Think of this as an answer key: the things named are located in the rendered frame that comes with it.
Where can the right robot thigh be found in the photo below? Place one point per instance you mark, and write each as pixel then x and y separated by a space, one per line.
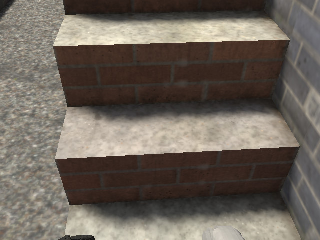
pixel 222 233

